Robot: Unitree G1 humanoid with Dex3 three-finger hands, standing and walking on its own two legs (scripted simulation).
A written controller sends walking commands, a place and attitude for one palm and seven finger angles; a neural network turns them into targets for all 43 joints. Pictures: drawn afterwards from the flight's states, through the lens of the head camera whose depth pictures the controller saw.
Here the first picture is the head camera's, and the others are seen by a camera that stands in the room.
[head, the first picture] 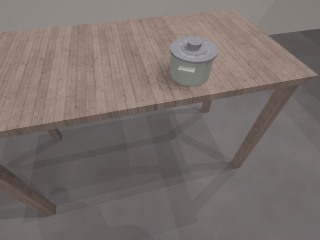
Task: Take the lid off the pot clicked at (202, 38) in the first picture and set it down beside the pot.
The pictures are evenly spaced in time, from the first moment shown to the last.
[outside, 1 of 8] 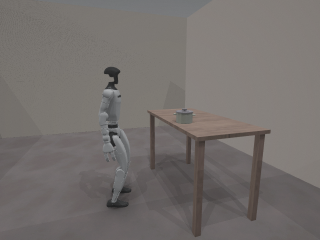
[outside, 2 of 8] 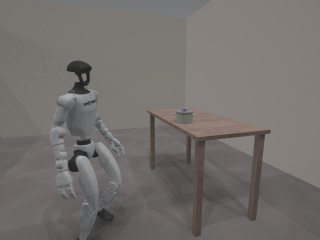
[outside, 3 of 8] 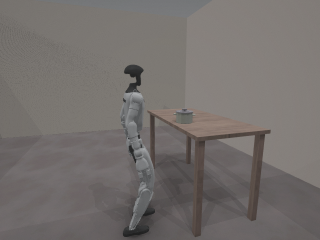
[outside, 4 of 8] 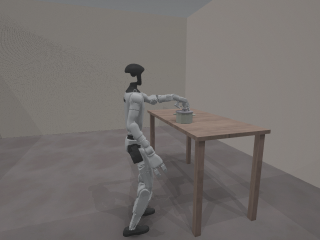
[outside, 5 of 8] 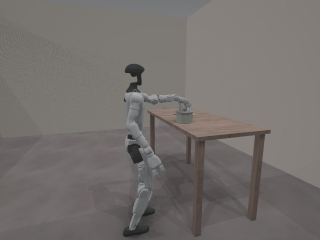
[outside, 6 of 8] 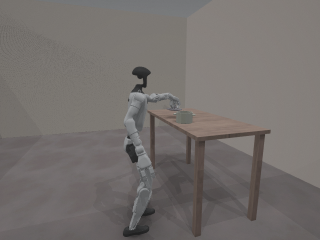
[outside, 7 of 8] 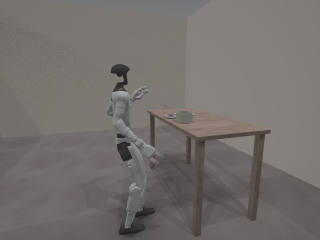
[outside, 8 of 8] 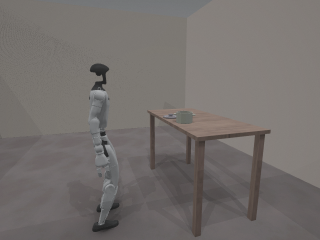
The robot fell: no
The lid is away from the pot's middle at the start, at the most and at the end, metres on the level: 0.00 0.26 0.25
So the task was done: yes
